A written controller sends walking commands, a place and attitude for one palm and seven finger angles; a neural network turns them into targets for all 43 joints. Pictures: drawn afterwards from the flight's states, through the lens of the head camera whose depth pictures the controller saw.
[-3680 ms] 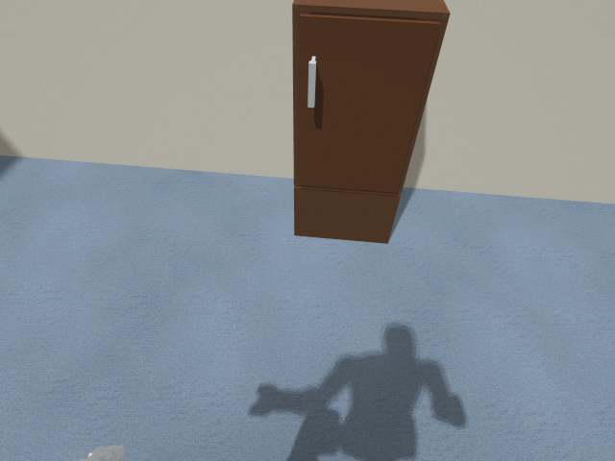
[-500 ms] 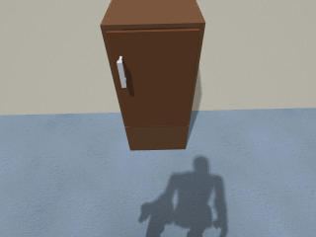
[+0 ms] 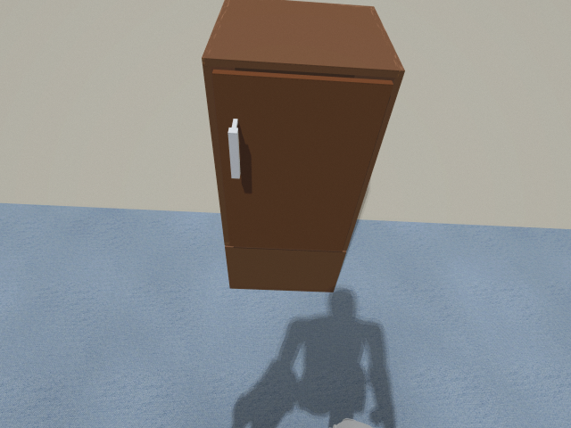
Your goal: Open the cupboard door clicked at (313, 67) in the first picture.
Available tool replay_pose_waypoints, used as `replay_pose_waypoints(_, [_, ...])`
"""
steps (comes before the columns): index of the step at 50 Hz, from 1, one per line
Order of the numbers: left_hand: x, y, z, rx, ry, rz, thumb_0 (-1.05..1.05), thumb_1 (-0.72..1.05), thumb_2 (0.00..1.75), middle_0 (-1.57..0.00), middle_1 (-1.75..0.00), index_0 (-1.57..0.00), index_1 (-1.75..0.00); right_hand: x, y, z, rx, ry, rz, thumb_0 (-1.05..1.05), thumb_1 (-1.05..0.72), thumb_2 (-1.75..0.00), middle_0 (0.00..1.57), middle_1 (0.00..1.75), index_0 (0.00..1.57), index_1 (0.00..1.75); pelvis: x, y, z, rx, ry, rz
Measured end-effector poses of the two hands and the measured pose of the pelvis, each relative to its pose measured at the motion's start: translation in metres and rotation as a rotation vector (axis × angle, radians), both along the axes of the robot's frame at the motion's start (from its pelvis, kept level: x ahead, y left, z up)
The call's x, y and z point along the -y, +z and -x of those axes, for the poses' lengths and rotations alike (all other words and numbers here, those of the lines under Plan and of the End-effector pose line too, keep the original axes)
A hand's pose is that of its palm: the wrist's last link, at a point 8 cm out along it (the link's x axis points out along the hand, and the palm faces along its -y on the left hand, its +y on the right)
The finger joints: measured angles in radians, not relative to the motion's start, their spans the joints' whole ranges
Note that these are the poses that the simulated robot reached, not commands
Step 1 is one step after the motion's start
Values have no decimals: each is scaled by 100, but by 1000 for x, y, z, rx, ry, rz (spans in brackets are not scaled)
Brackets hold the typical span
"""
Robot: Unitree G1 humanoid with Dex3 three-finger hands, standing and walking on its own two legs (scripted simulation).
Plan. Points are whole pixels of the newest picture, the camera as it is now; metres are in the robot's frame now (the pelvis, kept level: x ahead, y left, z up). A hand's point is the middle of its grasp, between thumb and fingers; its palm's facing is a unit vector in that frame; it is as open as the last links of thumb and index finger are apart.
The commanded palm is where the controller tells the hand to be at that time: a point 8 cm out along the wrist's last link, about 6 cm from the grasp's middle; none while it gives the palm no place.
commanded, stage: take the last steps up to it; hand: left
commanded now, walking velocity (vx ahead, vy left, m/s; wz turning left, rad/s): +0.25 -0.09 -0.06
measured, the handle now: (235, 149) +0.70 +0.16 -0.03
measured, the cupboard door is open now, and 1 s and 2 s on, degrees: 0 0 0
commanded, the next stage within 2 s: come to a stop and stand still in 0.24 s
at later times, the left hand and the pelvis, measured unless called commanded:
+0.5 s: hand (224, 399) +0.20 +0.11 -0.18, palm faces +0.03 -0.98 -0.20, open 7.2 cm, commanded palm none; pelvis +0.16 -0.06 -0.01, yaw -1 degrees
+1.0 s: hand out of the picture +0.16 +0.10 -0.17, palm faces +0.00 -0.96 -0.27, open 7.3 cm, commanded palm none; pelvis +0.13 -0.09 -0.01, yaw -3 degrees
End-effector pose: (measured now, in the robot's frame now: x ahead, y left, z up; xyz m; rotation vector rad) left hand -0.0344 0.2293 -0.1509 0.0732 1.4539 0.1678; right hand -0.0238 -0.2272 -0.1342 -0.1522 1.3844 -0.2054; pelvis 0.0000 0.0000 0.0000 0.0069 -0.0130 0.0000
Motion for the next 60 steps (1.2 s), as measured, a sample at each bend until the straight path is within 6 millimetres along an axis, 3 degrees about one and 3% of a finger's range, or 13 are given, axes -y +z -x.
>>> replay_pose_waypoints(5, [11,2,-96,107,-76,-32,1,92,90,-19,-30,-20,-30,4,-11,22,-140,-79,-48,0,-92,-90,20,30,20,30,17,-7,-35,-6,-20,-14])
replay_pose_waypoints(9, [32,-2,-173,199,-141,-66,1,92,90,-19,-30,-20,-30,17,-27,21,-227,-131,-90,1,-92,-90,20,30,20,30,41,-22,-71,-9,-30,-19])
replay_pose_waypoints(12, [49,-1,-209,267,-143,-78,0,92,90,-19,-30,-20,-30,30,-34,-2,-248,-127,-106,1,-91,-90,20,30,20,30,55,-25,-89,1,-23,-3])
replay_pose_waypoints(15, [63,5,-223,278,-120,-68,0,91,90,-20,-30,-20,-30,46,-29,-49,-181,-101,-90,1,-91,-90,20,30,20,30,63,-17,-106,8,-18,3])
replay_pose_waypoints(21, [69,11,-231,232,-92,-77,-1,95,90,-20,-30,-21,-30,65,-18,-159,31,-37,-49,1,-91,-90,20,30,20,30,69,-5,-138,-3,-10,23])
replay_pose_waypoints(24, [70,6,-231,192,-80,-62,0,95,90,-20,-30,-21,-30,69,-14,-198,85,-13,-16,1,-94,-90,20,30,20,30,66,-6,-151,-1,-16,35])
replay_pose_waypoints(29, [66,-13,-229,133,-41,-22,0,94,90,-20,-30,-21,-30,62,-12,-240,127,23,13,1,-94,-90,20,30,20,30,56,-13,-169,14,-20,47])
replay_pose_waypoints(34, [61,-16,-223,81,-34,-16,0,92,90,-20,-30,-20,-30,50,-6,-260,151,49,11,1,-93,-90,20,30,20,30,52,-12,-170,10,-42,10])
replay_pose_waypoints(38, [56,-8,-216,53,-50,-41,1,92,90,-20,-30,-20,-30,49,-8,-263,166,50,-4,0,-93,-90,20,30,20,30,53,-9,-159,-4,-48,12])
replay_pose_waypoints(42, [55,-2,-209,51,-72,-78,1,91,90,-20,-30,-20,-30,58,-11,-253,180,29,-24,0,-92,-90,21,30,21,30,62,-9,-147,-11,-59,7])
replay_pose_waypoints(49, [79,8,-193,108,-100,-129,0,91,90,-20,-30,-20,-30,91,-29,-206,144,-23,-70,0,-91,-90,21,30,21,30,92,-14,-127,6,-52,-13])
replay_pose_waypoints(56, [113,23,-171,95,-87,-83,1,91,90,-20,-30,-20,-30,116,-16,-158,33,-44,-71,1,-92,-90,20,30,20,30,107,4,-129,-12,-64,-39])
replay_pose_waypoints(60, [118,24,-163,79,-63,-71,1,91,90,-20,-30,-21,-30,123,-14,-140,-37,-29,-48,1,-91,-90,20,30,20,30,105,5,-127,-22,-43,-37])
